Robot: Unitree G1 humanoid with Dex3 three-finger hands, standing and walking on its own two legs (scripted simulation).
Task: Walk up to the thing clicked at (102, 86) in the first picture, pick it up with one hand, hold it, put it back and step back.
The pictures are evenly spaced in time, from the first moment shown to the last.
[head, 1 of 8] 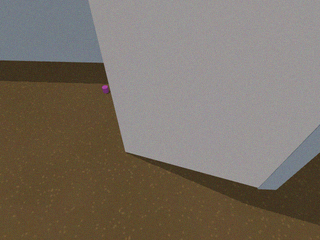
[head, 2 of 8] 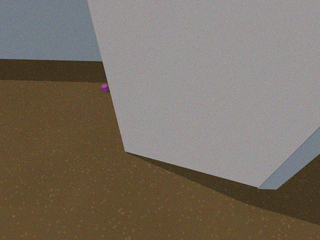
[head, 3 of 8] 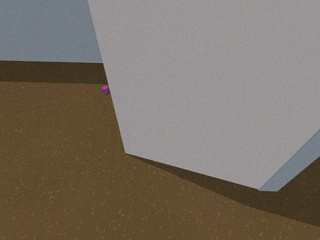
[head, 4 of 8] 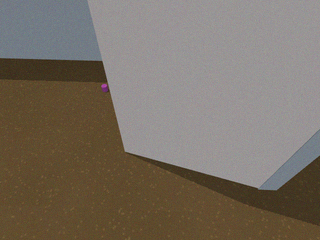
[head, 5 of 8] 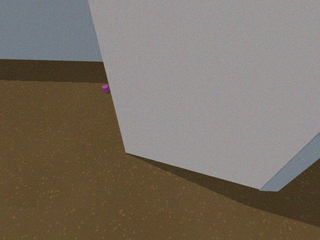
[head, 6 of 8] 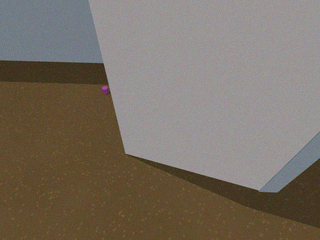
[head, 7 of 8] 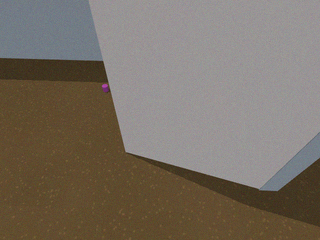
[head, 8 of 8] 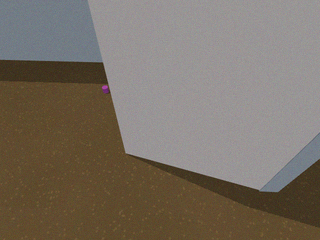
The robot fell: no
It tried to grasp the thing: no
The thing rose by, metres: 0.00
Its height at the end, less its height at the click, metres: +0.00
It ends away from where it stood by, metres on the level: 0.00
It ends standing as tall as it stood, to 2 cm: yes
